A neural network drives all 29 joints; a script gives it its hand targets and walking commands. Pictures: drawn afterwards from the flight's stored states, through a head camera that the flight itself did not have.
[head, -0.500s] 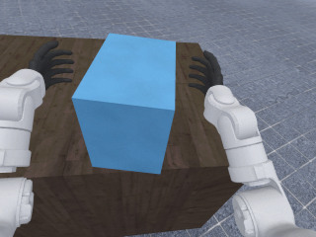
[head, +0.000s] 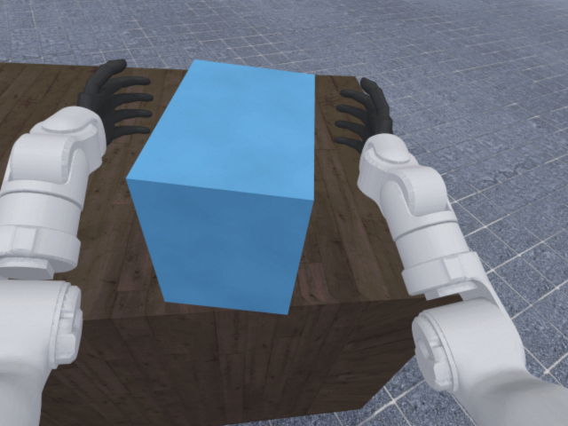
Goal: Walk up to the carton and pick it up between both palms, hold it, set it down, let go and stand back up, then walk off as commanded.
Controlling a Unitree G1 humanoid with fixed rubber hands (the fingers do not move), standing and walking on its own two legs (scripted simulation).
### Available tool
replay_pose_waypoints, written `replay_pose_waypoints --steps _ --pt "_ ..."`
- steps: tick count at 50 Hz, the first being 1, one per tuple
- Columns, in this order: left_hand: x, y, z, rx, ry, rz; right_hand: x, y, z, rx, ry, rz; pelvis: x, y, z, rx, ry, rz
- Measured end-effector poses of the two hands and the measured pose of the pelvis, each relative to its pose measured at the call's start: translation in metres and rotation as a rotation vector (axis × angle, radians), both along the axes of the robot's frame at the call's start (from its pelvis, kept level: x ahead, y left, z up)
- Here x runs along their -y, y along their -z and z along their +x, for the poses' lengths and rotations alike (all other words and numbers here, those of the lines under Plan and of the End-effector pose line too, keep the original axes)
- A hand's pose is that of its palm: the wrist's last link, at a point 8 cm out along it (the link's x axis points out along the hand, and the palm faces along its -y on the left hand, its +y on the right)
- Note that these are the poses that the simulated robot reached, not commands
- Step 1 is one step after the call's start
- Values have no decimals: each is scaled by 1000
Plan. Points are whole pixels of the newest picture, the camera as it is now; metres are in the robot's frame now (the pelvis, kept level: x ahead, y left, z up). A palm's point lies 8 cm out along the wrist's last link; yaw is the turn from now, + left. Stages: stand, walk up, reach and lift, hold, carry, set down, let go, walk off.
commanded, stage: reach and lift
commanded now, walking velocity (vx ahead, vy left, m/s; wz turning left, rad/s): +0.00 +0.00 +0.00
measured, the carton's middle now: (240, 186) +0.45 -0.02 +0.10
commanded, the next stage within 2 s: none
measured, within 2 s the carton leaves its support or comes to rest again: neither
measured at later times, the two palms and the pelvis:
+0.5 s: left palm (118, 161) +0.46 +0.15 +0.16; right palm (356, 177) +0.39 -0.17 +0.16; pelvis +0.00 +0.00 +0.00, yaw +0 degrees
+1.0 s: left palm (136, 165) +0.46 +0.12 +0.15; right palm (342, 183) +0.39 -0.16 +0.15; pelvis +0.00 +0.00 +0.00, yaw +0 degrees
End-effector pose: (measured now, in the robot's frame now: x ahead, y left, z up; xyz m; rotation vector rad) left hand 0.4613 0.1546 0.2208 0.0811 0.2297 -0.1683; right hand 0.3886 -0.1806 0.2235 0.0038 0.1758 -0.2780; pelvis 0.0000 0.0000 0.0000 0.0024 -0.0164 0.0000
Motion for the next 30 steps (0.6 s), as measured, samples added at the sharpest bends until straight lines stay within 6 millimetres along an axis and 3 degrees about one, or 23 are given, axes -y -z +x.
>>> replay_pose_waypoints --steps 4,10,17,24,30 --pt "5 6 0 -3 7 -11 3 5 0 -2 11 5 0 0 -1 1 0 0" --pt "2 37 -2 -78 -22 -35 6 34 -1 -69 30 19 0 0 -1 2 0 0" --pt "4 37 -2 -6 -32 -50 -3 50 -3 -45 25 29 0 0 -1 1 0 0" --pt "8 60 -5 -56 -49 -66 -8 60 -1 -45 24 25 0 0 -1 1 0 0" --pt "19 58 -4 -8 -41 -82 -9 62 1 -29 25 16 0 0 0 -1 0 0"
